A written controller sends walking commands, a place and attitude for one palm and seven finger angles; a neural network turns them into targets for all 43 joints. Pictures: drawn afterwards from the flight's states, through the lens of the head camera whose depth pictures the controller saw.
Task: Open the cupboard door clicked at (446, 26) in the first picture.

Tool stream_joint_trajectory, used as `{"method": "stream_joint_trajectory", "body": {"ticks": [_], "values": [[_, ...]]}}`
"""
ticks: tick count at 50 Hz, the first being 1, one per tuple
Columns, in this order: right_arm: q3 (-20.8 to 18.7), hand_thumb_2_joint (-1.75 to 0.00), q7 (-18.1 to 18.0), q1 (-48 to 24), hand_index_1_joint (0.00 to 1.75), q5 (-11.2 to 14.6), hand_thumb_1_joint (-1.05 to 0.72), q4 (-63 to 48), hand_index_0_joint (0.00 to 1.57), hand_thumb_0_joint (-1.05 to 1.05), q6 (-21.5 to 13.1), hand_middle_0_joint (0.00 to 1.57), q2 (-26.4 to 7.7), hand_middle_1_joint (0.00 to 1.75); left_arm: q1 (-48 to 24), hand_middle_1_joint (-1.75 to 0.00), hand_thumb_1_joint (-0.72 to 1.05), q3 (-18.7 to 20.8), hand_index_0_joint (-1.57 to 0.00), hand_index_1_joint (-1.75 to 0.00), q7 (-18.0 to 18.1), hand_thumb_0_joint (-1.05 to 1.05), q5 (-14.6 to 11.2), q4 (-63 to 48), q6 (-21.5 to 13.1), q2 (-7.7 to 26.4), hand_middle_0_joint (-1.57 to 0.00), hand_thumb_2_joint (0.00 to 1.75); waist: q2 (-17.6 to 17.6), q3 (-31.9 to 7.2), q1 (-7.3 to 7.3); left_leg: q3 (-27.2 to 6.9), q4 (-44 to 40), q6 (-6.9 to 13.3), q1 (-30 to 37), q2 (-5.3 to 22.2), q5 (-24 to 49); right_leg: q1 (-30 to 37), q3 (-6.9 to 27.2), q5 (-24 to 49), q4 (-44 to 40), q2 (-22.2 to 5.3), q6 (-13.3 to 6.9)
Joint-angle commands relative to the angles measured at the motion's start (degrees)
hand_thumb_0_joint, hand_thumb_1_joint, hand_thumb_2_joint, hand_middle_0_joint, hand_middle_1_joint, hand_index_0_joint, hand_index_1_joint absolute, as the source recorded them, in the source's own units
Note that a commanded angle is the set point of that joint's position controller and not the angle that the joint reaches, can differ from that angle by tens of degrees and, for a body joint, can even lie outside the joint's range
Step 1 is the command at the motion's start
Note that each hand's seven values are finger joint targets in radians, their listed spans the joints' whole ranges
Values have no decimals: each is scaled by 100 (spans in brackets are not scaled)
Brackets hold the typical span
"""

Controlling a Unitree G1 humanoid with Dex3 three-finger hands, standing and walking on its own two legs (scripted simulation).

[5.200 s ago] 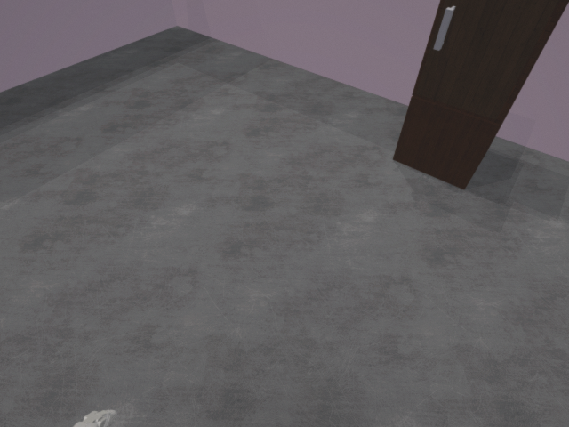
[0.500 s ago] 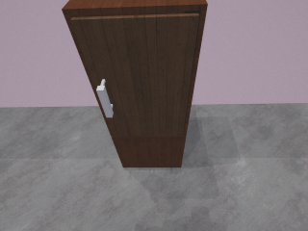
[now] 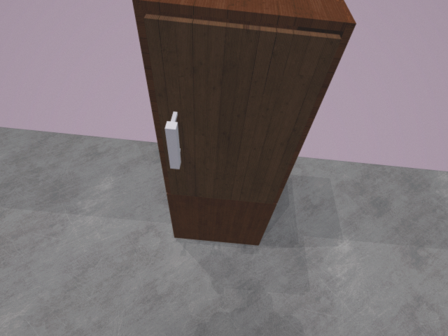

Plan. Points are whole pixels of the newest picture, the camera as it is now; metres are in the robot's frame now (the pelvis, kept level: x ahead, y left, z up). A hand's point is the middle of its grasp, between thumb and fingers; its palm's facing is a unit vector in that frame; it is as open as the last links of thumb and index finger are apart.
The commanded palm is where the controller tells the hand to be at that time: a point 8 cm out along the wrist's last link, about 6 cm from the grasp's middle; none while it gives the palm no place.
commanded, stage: come to a stop and stand still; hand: left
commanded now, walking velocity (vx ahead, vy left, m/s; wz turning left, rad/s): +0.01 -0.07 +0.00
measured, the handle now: (175, 140) +0.55 +0.17 -0.04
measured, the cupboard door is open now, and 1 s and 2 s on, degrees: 0 0 0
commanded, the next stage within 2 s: look again from close up in 1.18 s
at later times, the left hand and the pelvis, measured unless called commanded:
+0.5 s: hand out of the picture -0.01 +0.12 -0.18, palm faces +0.02 -0.98 -0.19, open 7.3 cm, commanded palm none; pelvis -0.02 -0.05 +0.00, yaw +0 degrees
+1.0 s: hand out of the picture -0.01 +0.10 -0.18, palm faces +0.07 -0.99 -0.16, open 7.4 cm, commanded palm none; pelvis +0.01 -0.05 +0.00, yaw +1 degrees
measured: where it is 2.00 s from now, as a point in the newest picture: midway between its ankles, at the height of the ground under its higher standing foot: outside the picture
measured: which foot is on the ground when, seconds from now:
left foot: down 0.00-1.00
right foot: up 0.00-0.18, down 0.20-1.00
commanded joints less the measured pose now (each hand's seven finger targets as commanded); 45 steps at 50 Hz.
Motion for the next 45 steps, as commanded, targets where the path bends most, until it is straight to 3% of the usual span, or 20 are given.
{"method": "stream_joint_trajectory", "body": {"ticks": [1, 2, 4, 6, 7, 8, 9, 10, 12, 14, 16, 20, 26, 33, 42, 45], "values": [[-296, -90, -97, 595, 30, 24, -90, -4, 20, 0, -59, 20, -1093, 30, 180, -30, 90, -38, -20, -30, -40, 0, -1, -256, -71, 207, -20, 90, 945, -772, -337, -1318, -869, 717, 1293, 1600, 2088, -239, -19, -224, -651, -126, 62], [-317, -90, -91, 685, 30, 16, -90, 57, 20, 0, -45, 20, -1134, 30, 128, -30, 90, -44, -20, -30, -43, 0, -3, -269, -67, 181, -20, 90, 987, -765, -382, -1374, -885, 709, 1299, 1603, 1985, -144, -51, -266, -810, -111, 48], [-348, -90, -64, 641, 30, 3, -90, 105, 20, 0, -26, 20, -1114, 30, 255, -30, 90, -69, -20, -30, -30, 0, -14, -214, -85, 83, -20, 90, 1124, -757, -335, -1344, -873, 668, 1127, 1539, 1682, 151, -126, -190, -1386, -97, -4], [-346, -90, -37, 610, 30, 32, -90, 156, 20, 0, -34, 20, -1082, 30, 474, -30, 90, -86, -20, -30, -19, 0, -18, -84, -137, 75, -20, 90, 1030, -791, -239, -1208, -736, 513, 951, 1352, 1574, 620, -274, 425, -2215, -40, -34], [-336, -90, -30, 584, 30, 62, -90, 167, 20, 0, -31, 20, -1044, 30, 685, -30, 90, -88, -20, -30, -6, 0, -19, 20, -154, 98, -20, 90, 924, -802, -140, -1126, -655, 371, 660, 1229, 1140, 1055, -313, 936, -2799, -44, -59], [-314, -90, -12, 553, 30, 92, -90, 175, 20, 0, -33, 20, -910, 30, 811, -30, 90, -88, -20, -30, 15, 0, 1, 73, -190, 183, -20, 90, 604, -652, -87, -915, -467, 140, 316, 981, 596, 1330, -133, 1351, -3382, -195, -104], [-268, -90, 14, 581, 30, 127, -90, 174, 20, 0, -25, 20, -666, 30, 720, -30, 90, -88, -20, -30, 38, 0, 21, 79, -232, 374, -20, 90, 74, -463, -170, -622, -218, -139, -67, 639, -20, 1329, 475, 1332, -3647, -694, -304], [-182, -90, 63, 562, 30, 136, -90, 173, 20, 0, -10, 20, -451, 30, 499, -30, 90, -105, -20, -30, 50, 0, -2, 25, -265, 544, -20, 90, -173, -334, -244, -427, -171, -292, -31, 384, -391, 990, 733, 1190, -3835, -1122, -496], [-121, -90, 79, 517, 30, 55, -90, 254, 20, 0, 57, 20, -426, 30, 253, -30, 90, -125, -20, -30, 41, 0, -22, 13, -315, 552, -20, 90, -999, 20, -249, -363, -50, -343, 344, 291, -370, 109, 789, 447, -4094, -1048, -589], [-102, -90, 78, 862, 30, 47, -90, 471, 20, 0, 31, 20, -464, 30, 144, -30, 90, -173, -20, -30, 39, 0, -39, 27, -301, 389, -20, 90, -652, 194, -355, -405, -163, -316, 579, 355, 7, -92, 560, 153, -4006, -789, -513], [-82, -90, 61, 1056, 30, 54, -90, 631, 20, 0, 7, 20, -484, 30, 259, -30, 90, -178, -20, -30, 40, 0, -61, 68, -290, 313, -20, 90, -201, 123, -327, -464, -321, -299, 612, 434, 43, 72, 388, 154, -3872, -608, -417], [-43, -90, 30, 1160, 30, 51, -90, 767, 20, 0, 9, 20, -444, 30, 472, -30, 90, -175, -20, -30, 46, 0, -76, 205, -266, 224, -20, 90, 170, 353, -220, -504, -461, -297, 351, 456, -100, 231, 328, 182, -3820, -503, -384], [-8, -90, -11, 1426, 30, 63, -90, 896, 20, 0, -40, 20, -352, 30, 621, -30, 90, -184, -20, -30, 56, 0, -99, 291, -291, 112, -20, 90, 185, 112, -196, -506, -445, -289, 358, 493, 285, 618, 249, 719, -3713, -482, -391], [-16, -90, -44, 1523, 30, 76, -90, 957, 20, 0, -63, 20, -278, 30, 779, -30, 90, -201, -20, -30, 81, 0, -94, 377, -321, -31, -20, 90, 150, 105, -198, -494, -364, -283, 429, 517, 563, 724, 169, 1156, -3649, -456, -388], [-34, -90, -69, 1345, 30, 91, -90, 903, 20, 0, -88, 20, -270, 30, 960, -30, 90, -208, -20, -30, 107, 0, -69, 398, -342, -118, -20, 90, 228, 78, -186, -499, -294, -247, 605, 558, 933, 826, 77, 1814, -3534, -447, -344], [-35, -90, -74, 1265, 30, 96, -90, 898, 20, 0, -89, 20, -286, 30, 1009, -30, 90, -216, -20, -30, 111, 0, -55, 407, -349, -107, -20, 90, 111, 30, -180, -503, -268, -236, 697, 573, 1070, 888, 53, 2070, -3531, -466, -325]]}}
